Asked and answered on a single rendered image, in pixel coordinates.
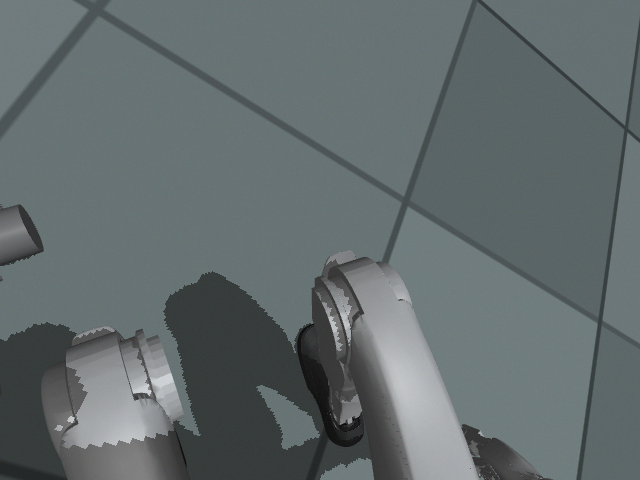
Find right robot hand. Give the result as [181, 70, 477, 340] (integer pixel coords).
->
[461, 424, 543, 480]

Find right robot foot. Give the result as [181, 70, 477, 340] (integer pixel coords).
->
[297, 324, 364, 447]

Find can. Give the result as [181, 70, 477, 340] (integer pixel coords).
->
[0, 204, 44, 266]

